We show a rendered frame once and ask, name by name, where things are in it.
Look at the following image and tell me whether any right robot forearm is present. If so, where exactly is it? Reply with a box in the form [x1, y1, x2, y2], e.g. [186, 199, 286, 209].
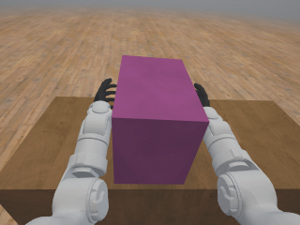
[203, 106, 278, 204]

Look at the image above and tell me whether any left robot hand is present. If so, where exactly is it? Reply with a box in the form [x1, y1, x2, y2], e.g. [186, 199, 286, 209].
[94, 78, 117, 109]

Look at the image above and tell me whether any carton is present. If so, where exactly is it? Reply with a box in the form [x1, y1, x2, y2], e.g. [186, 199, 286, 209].
[112, 55, 210, 185]

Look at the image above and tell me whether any right robot upper arm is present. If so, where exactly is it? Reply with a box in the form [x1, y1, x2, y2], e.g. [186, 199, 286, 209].
[217, 170, 300, 225]

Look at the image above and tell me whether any right robot hand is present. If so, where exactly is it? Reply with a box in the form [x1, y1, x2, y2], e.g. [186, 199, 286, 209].
[194, 83, 210, 107]

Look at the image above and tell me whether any pedestal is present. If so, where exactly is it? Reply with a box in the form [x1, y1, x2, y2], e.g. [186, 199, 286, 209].
[0, 97, 300, 225]

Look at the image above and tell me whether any left robot upper arm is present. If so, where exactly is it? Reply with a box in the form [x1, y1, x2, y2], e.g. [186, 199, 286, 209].
[25, 177, 109, 225]

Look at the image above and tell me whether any left robot forearm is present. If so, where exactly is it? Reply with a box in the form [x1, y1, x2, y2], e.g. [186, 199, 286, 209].
[52, 100, 113, 212]

